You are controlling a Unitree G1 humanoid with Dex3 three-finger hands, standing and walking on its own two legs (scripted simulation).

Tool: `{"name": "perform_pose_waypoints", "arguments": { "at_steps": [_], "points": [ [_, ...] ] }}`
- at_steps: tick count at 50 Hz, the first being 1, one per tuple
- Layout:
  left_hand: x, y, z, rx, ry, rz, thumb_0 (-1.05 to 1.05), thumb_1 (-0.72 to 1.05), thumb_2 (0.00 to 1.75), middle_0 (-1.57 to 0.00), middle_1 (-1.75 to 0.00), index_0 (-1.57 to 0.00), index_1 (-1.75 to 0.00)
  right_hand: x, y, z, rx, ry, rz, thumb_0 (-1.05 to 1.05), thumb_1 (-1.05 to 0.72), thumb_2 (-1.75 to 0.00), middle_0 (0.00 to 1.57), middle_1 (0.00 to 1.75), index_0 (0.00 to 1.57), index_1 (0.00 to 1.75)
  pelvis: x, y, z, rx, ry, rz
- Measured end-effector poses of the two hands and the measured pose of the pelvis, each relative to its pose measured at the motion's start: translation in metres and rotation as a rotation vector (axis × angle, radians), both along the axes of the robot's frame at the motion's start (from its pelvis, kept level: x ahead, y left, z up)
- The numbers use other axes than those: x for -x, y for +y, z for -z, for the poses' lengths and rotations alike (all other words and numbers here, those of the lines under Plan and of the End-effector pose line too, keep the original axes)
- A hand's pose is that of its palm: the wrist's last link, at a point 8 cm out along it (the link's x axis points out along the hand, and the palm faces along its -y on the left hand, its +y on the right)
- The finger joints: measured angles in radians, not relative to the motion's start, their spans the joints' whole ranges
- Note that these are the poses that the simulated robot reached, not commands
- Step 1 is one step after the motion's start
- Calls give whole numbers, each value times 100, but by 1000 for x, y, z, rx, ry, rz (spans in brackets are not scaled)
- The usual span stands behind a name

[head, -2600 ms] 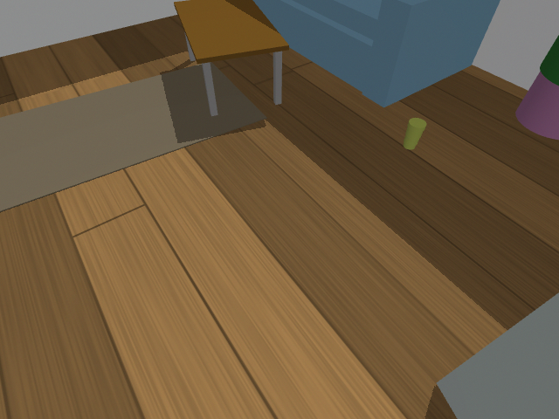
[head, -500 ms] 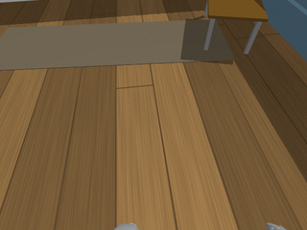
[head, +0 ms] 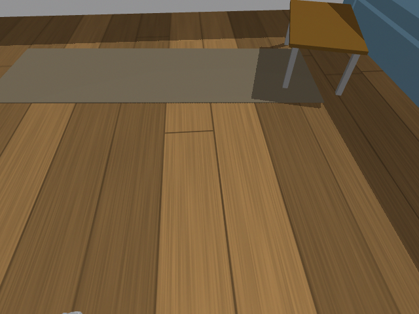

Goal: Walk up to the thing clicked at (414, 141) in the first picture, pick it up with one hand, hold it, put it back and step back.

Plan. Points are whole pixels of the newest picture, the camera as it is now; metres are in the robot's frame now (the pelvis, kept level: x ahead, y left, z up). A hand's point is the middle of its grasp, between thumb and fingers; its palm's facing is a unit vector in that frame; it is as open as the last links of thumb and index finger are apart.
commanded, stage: walk up
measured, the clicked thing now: out of the picture +1.07 -1.39 -0.69
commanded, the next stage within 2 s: stand in 0.20 s
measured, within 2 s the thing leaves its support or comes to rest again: neither
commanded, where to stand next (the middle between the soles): +0.06 -0.01 m, yaw -2 degrees
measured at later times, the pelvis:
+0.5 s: pelvis +0.00 -0.01 +0.01, yaw -1 degrees
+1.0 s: pelvis +0.01 -0.01 +0.01, yaw -1 degrees
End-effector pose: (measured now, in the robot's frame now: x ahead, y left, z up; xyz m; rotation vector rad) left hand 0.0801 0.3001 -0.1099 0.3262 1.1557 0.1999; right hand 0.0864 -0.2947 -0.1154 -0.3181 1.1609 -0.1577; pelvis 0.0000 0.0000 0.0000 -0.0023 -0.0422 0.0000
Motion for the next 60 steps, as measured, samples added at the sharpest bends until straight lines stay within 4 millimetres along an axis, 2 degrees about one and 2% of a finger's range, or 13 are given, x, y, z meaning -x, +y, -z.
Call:
{"name": "perform_pose_waypoints", "arguments": {
  "at_steps": [12,22,39,49,60],
  "points": [
    [-12,0,-5,-3,1,-16,1,91,90,-21,-30,-20,-30,-1,-8,-7,18,25,16,0,-91,-90,20,30,21,30,-3,-4,-7,2,-2,-5],
    [-2,-7,-2,11,49,-15,1,91,90,-21,-30,-20,-30,1,-11,-11,23,16,33,0,-91,-90,20,30,20,30,-3,-6,-10,1,-9,10],
    [15,-11,0,9,104,-16,1,91,90,-21,-30,-20,-30,25,-14,-6,13,79,57,0,-91,-90,20,30,21,30,-1,-10,-11,0,0,19],
    [8,-12,-1,3,101,-8,0,91,90,-21,-30,-20,-30,26,-17,-4,13,95,62,0,-91,-90,20,30,21,30,-5,-12,-11,-2,10,19],
    [-8,-15,-3,7,71,-2,0,91,90,-21,-30,-20,-30,14,-18,-6,20,71,56,0,-91,-90,20,30,20,30,-10,-13,-11,-1,7,20]
  ]
}}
